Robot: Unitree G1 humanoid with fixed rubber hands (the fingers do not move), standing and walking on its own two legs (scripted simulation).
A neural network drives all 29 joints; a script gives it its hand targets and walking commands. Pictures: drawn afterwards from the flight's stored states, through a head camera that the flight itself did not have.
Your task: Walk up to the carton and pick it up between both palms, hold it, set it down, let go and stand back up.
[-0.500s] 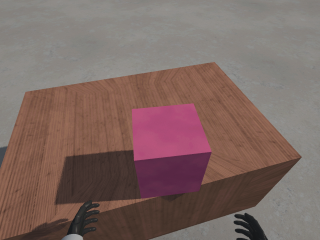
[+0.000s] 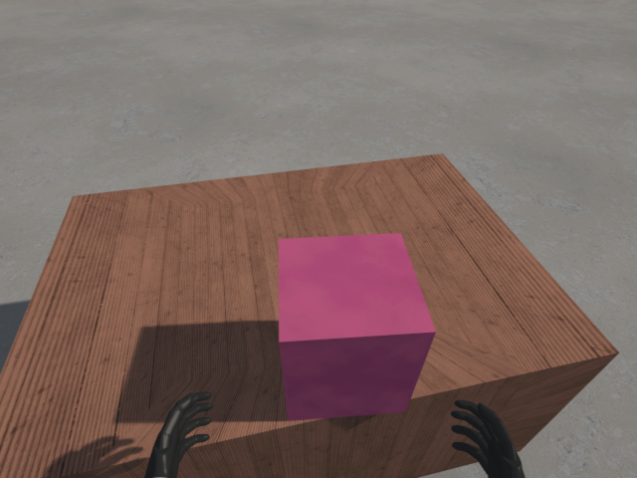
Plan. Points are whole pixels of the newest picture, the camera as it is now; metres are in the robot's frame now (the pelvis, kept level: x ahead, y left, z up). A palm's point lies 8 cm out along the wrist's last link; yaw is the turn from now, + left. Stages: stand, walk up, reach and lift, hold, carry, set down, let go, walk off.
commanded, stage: reach and lift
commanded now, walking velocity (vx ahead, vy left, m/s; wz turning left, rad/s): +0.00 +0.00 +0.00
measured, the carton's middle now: (343, 327) +0.40 -0.03 -0.09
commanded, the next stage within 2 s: none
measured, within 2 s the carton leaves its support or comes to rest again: neither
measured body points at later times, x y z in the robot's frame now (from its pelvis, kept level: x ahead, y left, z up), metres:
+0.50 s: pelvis +0.01 +0.00 +0.00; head -0.02 +0.00 +0.45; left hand +0.23 +0.19 -0.03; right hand +0.24 -0.20 -0.03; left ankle +0.00 +0.12 -0.73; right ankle +0.00 -0.10 -0.73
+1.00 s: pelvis +0.02 -0.01 +0.01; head +0.02 +0.00 +0.46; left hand +0.32 +0.19 +0.01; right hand +0.32 -0.20 +0.01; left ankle +0.01 +0.12 -0.73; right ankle +0.00 -0.11 -0.73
